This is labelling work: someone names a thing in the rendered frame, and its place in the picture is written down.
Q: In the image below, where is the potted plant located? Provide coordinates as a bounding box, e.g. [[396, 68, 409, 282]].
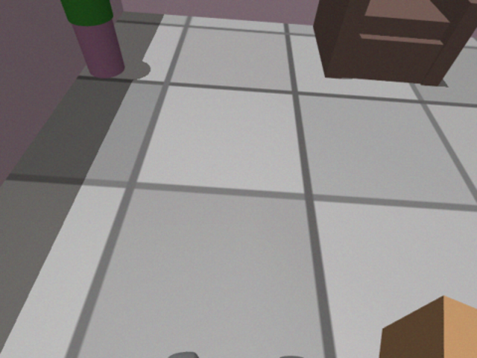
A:
[[60, 0, 124, 78]]

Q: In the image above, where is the armchair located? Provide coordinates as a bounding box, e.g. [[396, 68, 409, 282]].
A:
[[313, 0, 477, 87]]

